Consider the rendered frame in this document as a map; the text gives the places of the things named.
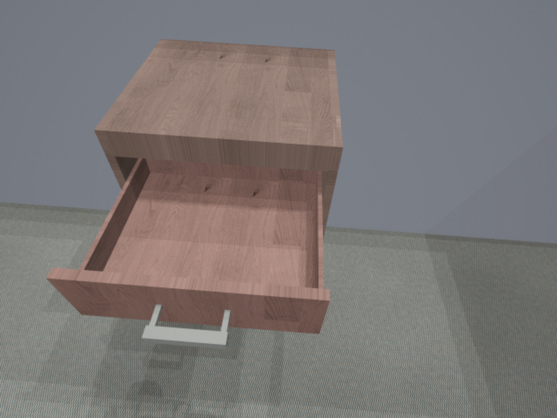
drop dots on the cabinet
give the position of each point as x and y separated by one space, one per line
230 104

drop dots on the drawer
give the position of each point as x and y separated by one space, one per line
202 238

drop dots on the handle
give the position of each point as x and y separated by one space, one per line
185 336

